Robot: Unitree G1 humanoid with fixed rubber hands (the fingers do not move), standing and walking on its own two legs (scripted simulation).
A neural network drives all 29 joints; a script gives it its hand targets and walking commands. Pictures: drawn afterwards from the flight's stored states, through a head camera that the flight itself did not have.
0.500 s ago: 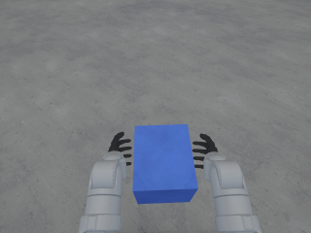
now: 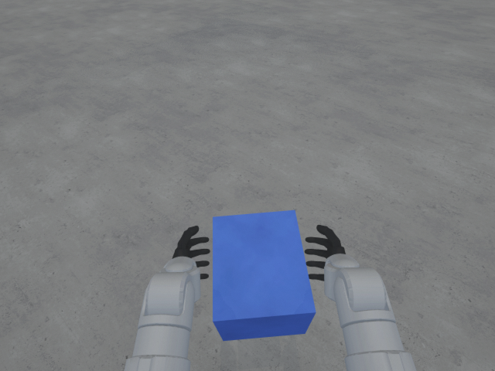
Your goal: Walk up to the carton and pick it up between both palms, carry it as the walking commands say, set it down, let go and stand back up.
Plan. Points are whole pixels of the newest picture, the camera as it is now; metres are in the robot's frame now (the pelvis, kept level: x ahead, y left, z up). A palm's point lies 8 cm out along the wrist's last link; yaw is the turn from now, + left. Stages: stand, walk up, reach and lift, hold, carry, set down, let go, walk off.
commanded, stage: carry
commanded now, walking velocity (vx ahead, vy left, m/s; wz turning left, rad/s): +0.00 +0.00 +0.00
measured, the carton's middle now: (259, 275) +0.32 -0.01 -0.05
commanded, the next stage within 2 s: hold in 1.22 s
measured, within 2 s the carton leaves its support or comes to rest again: neither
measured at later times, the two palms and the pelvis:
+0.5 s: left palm (183, 253) +0.33 +0.13 +0.04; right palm (325, 250) +0.32 -0.12 +0.03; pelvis +0.03 +0.00 +0.00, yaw -1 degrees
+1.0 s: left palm (192, 246) +0.34 +0.11 +0.04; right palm (332, 246) +0.33 -0.14 +0.03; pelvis +0.03 -0.01 +0.00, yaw -1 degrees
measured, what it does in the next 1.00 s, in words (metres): stands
